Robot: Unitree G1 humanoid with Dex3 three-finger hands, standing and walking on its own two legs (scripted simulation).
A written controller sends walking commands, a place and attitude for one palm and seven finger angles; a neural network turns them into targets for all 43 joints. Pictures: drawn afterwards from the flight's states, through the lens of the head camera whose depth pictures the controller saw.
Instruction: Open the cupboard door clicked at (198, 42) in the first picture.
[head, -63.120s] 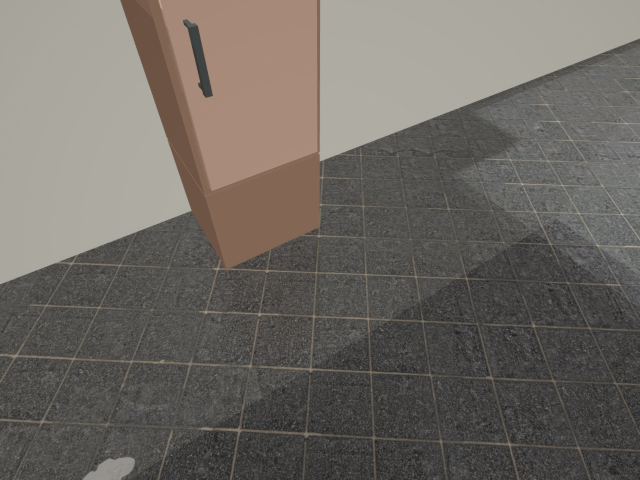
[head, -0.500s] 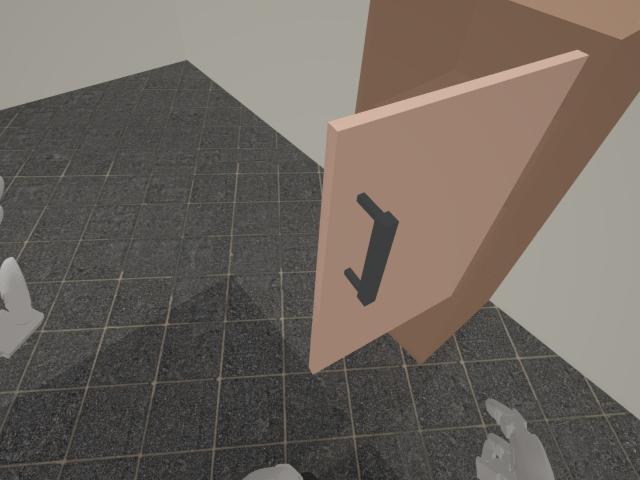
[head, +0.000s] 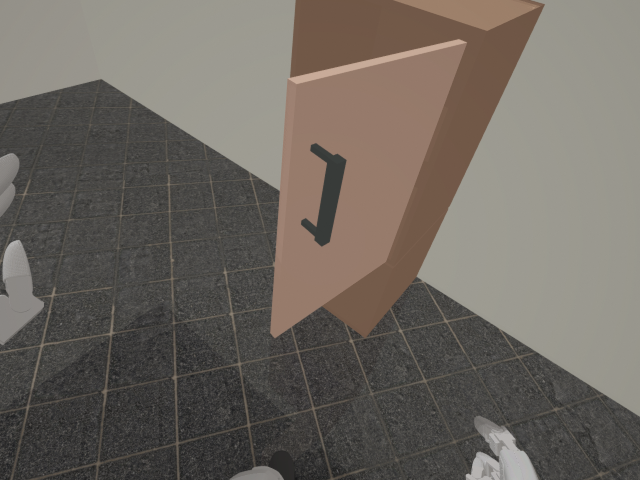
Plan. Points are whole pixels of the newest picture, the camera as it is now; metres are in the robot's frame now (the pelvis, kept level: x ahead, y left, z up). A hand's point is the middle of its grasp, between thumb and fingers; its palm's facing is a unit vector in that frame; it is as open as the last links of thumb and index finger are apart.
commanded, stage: stop stepping back and stand still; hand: left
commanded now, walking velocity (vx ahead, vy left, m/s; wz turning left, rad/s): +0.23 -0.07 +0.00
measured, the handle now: (320, 197) +0.50 +0.02 +0.10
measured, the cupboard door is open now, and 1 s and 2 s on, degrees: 81 81 81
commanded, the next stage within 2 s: let the arm hang, fingers relaxed in 1.86 s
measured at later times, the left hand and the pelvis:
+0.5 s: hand out of the picture +0.05 +0.33 +0.23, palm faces +0.33 -0.85 -0.41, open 7.5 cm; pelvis -0.15 +0.09 +0.04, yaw -1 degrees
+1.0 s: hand out of the picture +0.12 +0.30 +0.21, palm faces +0.37 -0.78 -0.50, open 7.4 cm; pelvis -0.10 +0.06 +0.02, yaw -5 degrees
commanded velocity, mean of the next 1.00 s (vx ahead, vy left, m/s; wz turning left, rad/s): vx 0.16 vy -0.09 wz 0.00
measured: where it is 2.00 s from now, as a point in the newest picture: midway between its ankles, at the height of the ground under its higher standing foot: outside the picture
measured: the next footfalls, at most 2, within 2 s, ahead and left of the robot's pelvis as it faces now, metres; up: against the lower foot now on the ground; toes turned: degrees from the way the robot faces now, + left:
left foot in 0.28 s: -0.09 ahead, +0.17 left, +0.00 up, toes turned +1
right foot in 0.80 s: -0.17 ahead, +0.00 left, +0.00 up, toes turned -7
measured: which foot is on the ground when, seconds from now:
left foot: down 0.00-0.04, up 0.06-0.26, down 0.28-0.80, up 0.82-1.00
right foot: down 0.00-0.26, up 0.28-0.78, down 0.80-1.00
